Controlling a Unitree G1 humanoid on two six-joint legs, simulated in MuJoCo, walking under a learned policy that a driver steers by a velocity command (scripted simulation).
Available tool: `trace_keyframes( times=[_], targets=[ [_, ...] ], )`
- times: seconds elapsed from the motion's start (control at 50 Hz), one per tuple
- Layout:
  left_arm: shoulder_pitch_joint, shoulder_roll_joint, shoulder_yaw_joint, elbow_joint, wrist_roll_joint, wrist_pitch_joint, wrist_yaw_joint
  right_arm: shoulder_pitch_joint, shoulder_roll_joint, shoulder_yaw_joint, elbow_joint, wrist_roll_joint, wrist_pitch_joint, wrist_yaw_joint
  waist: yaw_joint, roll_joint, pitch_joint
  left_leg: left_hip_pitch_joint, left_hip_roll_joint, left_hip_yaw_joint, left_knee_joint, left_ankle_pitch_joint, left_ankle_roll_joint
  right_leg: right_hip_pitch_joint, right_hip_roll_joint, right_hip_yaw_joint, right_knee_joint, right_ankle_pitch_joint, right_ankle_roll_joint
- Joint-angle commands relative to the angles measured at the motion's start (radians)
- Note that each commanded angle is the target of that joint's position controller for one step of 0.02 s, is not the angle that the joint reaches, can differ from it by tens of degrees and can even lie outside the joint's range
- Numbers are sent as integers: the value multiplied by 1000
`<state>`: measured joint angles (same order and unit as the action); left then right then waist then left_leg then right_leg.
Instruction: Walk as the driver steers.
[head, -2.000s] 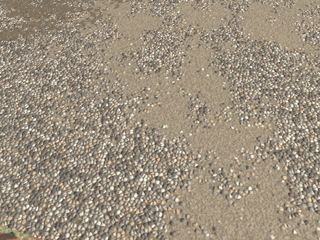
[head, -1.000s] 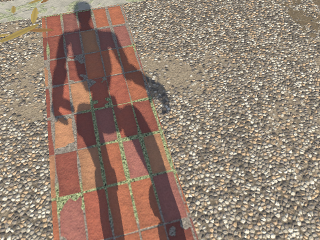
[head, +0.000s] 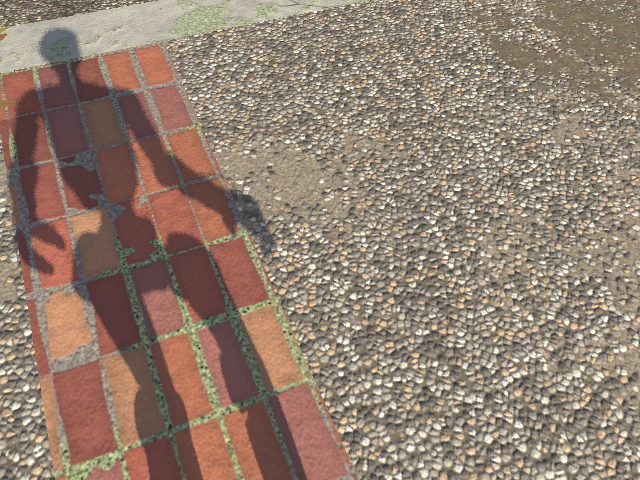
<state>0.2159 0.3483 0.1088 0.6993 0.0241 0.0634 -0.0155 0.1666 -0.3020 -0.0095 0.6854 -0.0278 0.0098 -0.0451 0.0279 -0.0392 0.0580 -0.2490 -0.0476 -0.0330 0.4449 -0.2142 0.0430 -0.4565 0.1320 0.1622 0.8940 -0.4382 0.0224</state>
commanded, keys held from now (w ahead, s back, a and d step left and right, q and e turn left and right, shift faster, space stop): w+q+shift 0.74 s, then w+e+shift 0.26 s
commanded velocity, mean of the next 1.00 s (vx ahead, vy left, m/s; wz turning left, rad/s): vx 0.76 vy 0.00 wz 0.34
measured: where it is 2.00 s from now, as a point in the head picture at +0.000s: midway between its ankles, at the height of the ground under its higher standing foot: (197, 163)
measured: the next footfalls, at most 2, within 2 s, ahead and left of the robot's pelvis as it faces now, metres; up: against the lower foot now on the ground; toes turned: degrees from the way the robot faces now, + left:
right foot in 0.32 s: +0.12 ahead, -0.13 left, +0.00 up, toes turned +4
left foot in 0.76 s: +0.48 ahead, +0.18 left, +0.00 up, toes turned +30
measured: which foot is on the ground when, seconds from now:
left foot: down 0.00-0.32, up 0.34-0.74, down 0.76-1.00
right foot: up 0.00-0.30, down 0.32-0.78, up 0.80-1.00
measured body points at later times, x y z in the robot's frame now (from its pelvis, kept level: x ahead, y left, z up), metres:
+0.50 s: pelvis +0.15 -0.02 +0.00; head +0.17 -0.02 +0.45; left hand +0.20 +0.26 -0.11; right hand +0.27 -0.28 -0.13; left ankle +0.14 +0.11 -0.65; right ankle +0.08 -0.14 -0.74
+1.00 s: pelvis +0.50 +0.17 -0.01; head +0.52 +0.17 +0.44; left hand +0.49 +0.44 -0.13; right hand +0.65 -0.06 -0.14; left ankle +0.44 +0.16 -0.74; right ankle +0.64 +0.03 -0.65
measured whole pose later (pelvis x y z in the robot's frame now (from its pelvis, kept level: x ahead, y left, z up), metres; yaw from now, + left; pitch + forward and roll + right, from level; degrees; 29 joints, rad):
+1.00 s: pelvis +0.50 +0.17 -0.01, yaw +25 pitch -1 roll +1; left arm 0.25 0.25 0.01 0.80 0.01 -0.03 -0.04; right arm 0.36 -0.27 -0.04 0.87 -0.03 -0.10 0.02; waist 0.01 -0.02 0.04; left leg -0.06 -0.15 0.13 0.37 -0.31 0.16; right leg -0.69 -0.13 0.08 1.22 -0.15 -0.05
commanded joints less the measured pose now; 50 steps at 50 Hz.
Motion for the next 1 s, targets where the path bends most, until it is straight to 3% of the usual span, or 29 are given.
trace_keyframes(
  times=[0.02, 0.08, 0.12, 0.16, 0.2, 0.26, 0.3, 0.32, 0.34, 0.36, 0.38, 0.4, 0.42, 0.46, 0.58, 0.64, 0.68, 0.7, 0.74, 0.76, 0.78, 0.8, 0.82, 0.84, 0.86, 0.88, 0.92, 0.96, 1.0],
  targets=[
    [65, 102, 23, -32, 7, 2, -24, -6, -100, -25, -72, -8, -18, 2, -4, 164, -96, 121, 254, -192, -192, 61, 115, -104, -77, -71, 269, 49, 7],
    [-5, 62, -5, -45, 10, -9, -52, 132, -127, -39, -12, -8, -44, 28, -72, 213, -67, 197, 242, -294, -285, -388, 118, -187, -47, -31, 188, 91, -9],
    [-59, 56, -13, -48, 21, -27, -50, 191, -132, -46, 32, 5, -63, 38, -80, 182, -8, 235, 255, -339, -313, -391, 137, -229, -56, -36, 85, 121, -19],
    [-119, 51, -24, -53, 33, -45, -45, 212, -136, -53, 51, 17, -71, 47, -84, 171, -4, 241, 239, -346, -321, -326, 154, -196, -109, -140, -51, 121, -4],
    [-193, 20, -41, -72, 20, -67, -40, 243, -150, -62, 73, 12, -70, 53, -101, 187, 4, 177, 220, -352, -311, -294, 169, -97, -96, -160, -192, 57, 10],
    [-164, 5, -53, -69, -5, -89, -26, 211, -173, -81, 86, 12, -56, 59, -53, 192, 32, -1, 194, -356, -275, -277, 183, 129, -68, -180, -410, 32, -12],
    [-8, 13, -50, -18, -7, -110, 9, 156, -149, -84, 76, 28, -52, 59, 35, 113, -7, -247, 134, -319, -154, -231, 138, 508, -91, -174, -555, 258, -40],
    [139, 73, -32, 16, -1, -123, 32, 93, -113, -78, 46, 36, -66, 60, 115, 49, -72, -471, 78, -262, -12, -265, 94, 781, -204, -81, -536, 178, -59],
    [273, 186, -9, 21, 21, -129, 50, 56, -4, -49, -9, 56, -80, 65, 175, -169, -201, -585, -22, -102, 332, -310, 46, 919, -497, 238, -657, -204, -102],
    [194, 233, 8, 19, 30, -124, 55, 25, -30, -46, -36, 40, -76, 58, 130, -169, -121, -694, 20, -50, 529, -249, 46, 735, -614, 445, -728, -375, -172],
    [124, 139, -15, -1, 30, -129, 49, 17, -66, -56, -24, 23, -65, 63, 84, -67, -49, -702, 75, -77, 627, -173, 51, 648, -570, 382, -714, -345, -174],
    [75, 69, -35, -10, 19, -136, 40, 55, -66, -61, 3, 15, -57, 76, 42, -48, -27, -684, 89, -71, 663, -113, 42, 599, -507, 266, -718, -248, -146],
    [57, 40, -44, -13, 14, -140, 36, 93, -71, -66, 24, 7, -47, 90, 16, -62, -32, -655, 104, -54, 689, -82, 30, 566, -463, 162, -734, -162, -123],
    [88, 30, -47, 10, 5, -150, 35, 72, -58, -67, 25, -7, -29, 115, 10, -78, -1, -676, 124, -18, 776, -17, 17, 525, -407, 6, -764, -7, -108],
    [153, -9, -55, 86, 9, -187, 16, -129, -28, -48, -62, -2, -16, 145, -7, -60, 111, -694, 142, 41, 684, 156, 28, 431, -360, -289, -830, 340, -95],
    [189, 15, -52, 123, 8, -189, 26, -239, -7, -26, -104, -8, -17, 162, 5, -20, 140, -562, 119, 166, 455, 171, 80, 438, -347, -405, -839, 610, -76],
    [207, 64, -46, 134, 8, -182, 35, -230, -7, -20, -105, 2, -16, 154, -23, -39, 83, -389, 37, 250, 363, 134, 129, 494, -358, -451, -728, 1187, -62],
    [212, 102, -37, 136, 11, -169, 42, -172, -29, -26, -89, 7, -15, 145, -65, -70, 27, -318, -4, 266, 352, 84, 147, 552, -375, -454, -617, 1434, -57],
    [156, 177, -16, 115, 24, -132, 51, 142, -110, -61, -9, 13, -20, 121, -230, -116, -157, 17, -70, 227, 337, -60, 192, 527, -421, -429, -199, 1607, -81],
    [152, 159, -23, 111, 24, -131, 47, 340, -157, -88, 65, -5, -25, 102, -303, -74, -243, 338, -70, 125, 210, -41, 220, 346, -405, -411, 87, 1382, -89],
    [166, 58, -42, 111, 25, -141, 31, 298, -219, -120, 84, 10, -14, 78, -226, 163, -241, 551, 79, -113, 150, -180, 202, 41, -226, -389, 456, 276, -70],
    [263, -2, -74, 7, -28, -160, 14, 226, -316, -123, 34, -21, -13, 77, -103, 309, -421, 765, 391, -724, -46, -284, 370, -291, -136, -219, 764, -42, -45],
    [87, 80, -58, 5, -25, -175, 23, 265, -252, -123, 29, -18, -9, 65, -195, 52, -380, 681, 354, -682, -144, -270, 317, -336, -172, -111, 762, 104, -65],
    [103, 55, -65, 11, -45, -176, 24, 242, -224, -114, 70, -20, -24, 51, -134, 28, -202, 489, 364, -556, -170, -203, 280, -335, -210, -126, 708, 139, -73],
    [91, 36, -73, 25, -29, -168, 20, 208, -165, -97, 83, -25, -49, 49, -88, -71, -111, 303, 331, -454, -188, -156, 243, -275, -256, -100, 607, 160, -80],
    [117, 16, -77, 49, -16, -148, 11, 156, -139, -84, 79, -31, -71, 44, -46, -82, -64, 172, 302, -361, -209, -126, 216, -207, -268, -75, 566, 167, -83],
    [181, -7, -77, 94, -7, -99, -12, 134, -81, -62, 100, -10, -109, 49, 12, -12, -5, 14, 246, -213, -281, -96, 136, -118, -294, -44, 460, 201, -78],
    [114, -16, -72, 88, -17, -78, -25, 151, -70, -57, 125, 3, -134, 62, 6, 29, 63, -10, 193, -68, -329, 54, 58, -179, -284, -60, 366, 285, -76],
    [16, -29, -75, 64, -27, -80, -29, 176, -59, -53, 140, 8, -147, 71, -21, 66, 99, 14, 133, 79, -357, 292, 2, -222, -249, -118, 232, 400, -85]
  ],
)
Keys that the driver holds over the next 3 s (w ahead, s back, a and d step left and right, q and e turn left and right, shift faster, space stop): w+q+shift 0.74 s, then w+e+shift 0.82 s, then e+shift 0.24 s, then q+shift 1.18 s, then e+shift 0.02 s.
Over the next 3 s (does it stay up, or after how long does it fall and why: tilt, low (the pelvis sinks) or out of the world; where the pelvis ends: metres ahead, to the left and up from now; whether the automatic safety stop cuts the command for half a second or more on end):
stays up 1.32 0.37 0.00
